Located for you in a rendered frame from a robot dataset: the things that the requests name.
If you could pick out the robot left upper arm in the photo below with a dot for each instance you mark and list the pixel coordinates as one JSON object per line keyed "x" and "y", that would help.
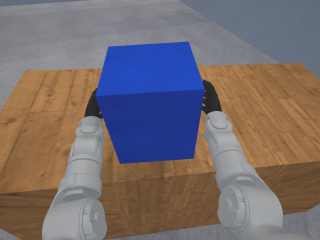
{"x": 82, "y": 219}

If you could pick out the robot right upper arm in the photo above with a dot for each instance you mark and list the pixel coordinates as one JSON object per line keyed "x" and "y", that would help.
{"x": 253, "y": 213}

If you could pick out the left robot hand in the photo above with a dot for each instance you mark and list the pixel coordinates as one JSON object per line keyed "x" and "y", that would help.
{"x": 93, "y": 108}

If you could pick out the left robot forearm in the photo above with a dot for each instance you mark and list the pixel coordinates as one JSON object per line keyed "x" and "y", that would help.
{"x": 83, "y": 172}

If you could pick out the pedestal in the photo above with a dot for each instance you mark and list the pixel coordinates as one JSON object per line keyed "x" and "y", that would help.
{"x": 274, "y": 110}

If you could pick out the right robot hand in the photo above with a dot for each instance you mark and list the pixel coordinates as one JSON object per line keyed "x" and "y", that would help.
{"x": 211, "y": 100}

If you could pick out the right robot forearm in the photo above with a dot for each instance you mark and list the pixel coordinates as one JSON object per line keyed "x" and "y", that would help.
{"x": 227, "y": 156}

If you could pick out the carton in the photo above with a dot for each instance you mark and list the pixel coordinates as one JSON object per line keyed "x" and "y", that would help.
{"x": 151, "y": 97}

